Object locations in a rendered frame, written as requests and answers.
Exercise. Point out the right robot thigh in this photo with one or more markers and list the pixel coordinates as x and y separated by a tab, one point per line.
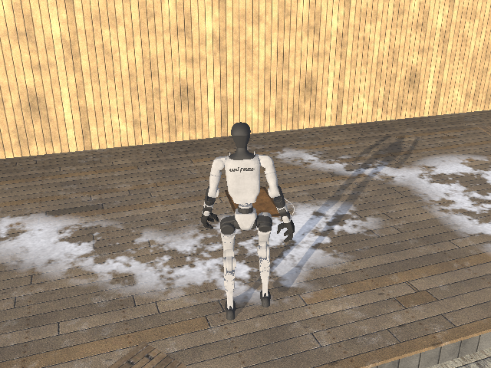
264	227

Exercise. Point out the right robot hand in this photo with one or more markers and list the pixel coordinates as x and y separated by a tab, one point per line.
291	229

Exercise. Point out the right robot forearm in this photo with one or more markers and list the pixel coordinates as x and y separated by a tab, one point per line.
282	207

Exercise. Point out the right robot upper arm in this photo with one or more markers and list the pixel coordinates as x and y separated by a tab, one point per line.
271	176

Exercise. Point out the left robot upper arm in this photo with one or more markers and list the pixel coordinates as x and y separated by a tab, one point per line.
215	175

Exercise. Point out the humanoid robot torso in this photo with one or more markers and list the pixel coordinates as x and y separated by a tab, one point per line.
243	181

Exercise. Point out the left robot hand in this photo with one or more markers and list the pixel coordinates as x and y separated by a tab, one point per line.
211	218

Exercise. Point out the left robot forearm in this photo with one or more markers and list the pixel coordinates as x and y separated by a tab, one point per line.
208	204

